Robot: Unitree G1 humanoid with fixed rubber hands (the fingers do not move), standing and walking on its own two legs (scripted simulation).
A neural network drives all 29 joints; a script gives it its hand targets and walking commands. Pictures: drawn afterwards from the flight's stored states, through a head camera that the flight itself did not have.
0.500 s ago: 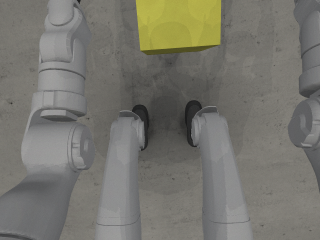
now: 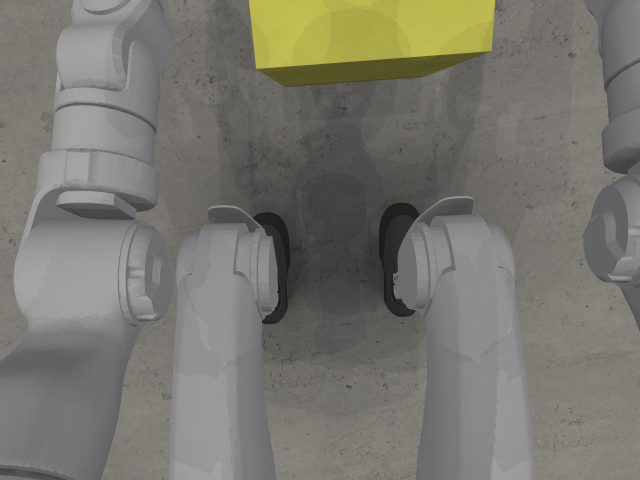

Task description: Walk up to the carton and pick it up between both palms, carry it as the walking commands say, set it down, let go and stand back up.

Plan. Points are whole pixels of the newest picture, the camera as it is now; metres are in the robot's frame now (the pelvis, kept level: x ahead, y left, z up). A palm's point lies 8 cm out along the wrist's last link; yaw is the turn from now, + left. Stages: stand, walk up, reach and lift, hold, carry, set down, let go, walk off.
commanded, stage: reach and lift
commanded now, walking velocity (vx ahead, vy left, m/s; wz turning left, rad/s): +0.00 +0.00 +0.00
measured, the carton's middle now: out of the picture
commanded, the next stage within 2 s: none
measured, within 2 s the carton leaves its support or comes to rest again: leaves its support in 1.96 s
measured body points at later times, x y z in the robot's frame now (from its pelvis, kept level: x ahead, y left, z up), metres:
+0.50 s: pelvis +0.01 +0.00 -0.09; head +0.39 -0.02 +0.14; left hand +0.57 +0.18 -0.28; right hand +0.56 -0.22 -0.29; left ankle +0.12 +0.12 -0.41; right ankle +0.13 -0.12 -0.41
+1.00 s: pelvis +0.01 +0.00 -0.08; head +0.39 -0.02 +0.15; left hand +0.56 +0.16 -0.27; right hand +0.56 -0.20 -0.28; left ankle +0.12 +0.12 -0.41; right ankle +0.13 -0.12 -0.41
